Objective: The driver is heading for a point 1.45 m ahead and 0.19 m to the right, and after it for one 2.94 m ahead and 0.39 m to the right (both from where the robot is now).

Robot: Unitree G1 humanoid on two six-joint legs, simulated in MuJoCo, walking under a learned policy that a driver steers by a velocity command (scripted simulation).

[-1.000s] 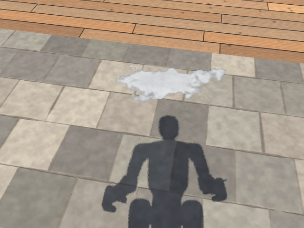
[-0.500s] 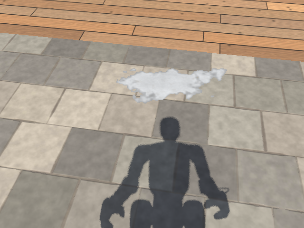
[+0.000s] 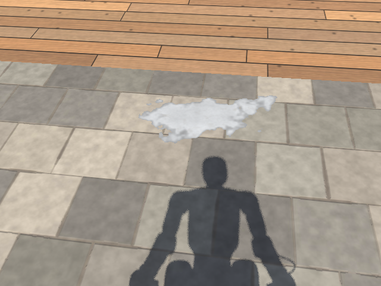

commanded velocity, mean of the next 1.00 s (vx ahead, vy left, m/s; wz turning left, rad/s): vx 0.45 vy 0.00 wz -0.08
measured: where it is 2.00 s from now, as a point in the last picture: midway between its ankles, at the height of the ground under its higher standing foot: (224, 198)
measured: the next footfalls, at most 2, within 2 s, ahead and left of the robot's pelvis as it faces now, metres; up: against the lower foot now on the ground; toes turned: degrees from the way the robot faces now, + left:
left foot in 0.48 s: +0.39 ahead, +0.13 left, +0.00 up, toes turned +2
right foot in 1.02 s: +0.70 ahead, -0.11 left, +0.00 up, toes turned -10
